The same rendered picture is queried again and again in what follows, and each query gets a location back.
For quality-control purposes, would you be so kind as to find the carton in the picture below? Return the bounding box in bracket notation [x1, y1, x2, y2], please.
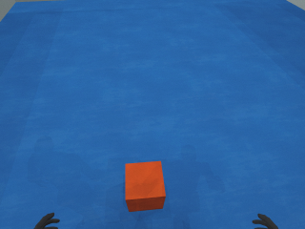
[125, 160, 166, 212]

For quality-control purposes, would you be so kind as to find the right robot hand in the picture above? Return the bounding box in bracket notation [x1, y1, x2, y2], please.
[252, 214, 278, 229]

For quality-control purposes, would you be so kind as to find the left robot hand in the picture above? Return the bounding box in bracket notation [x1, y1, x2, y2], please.
[33, 213, 60, 229]

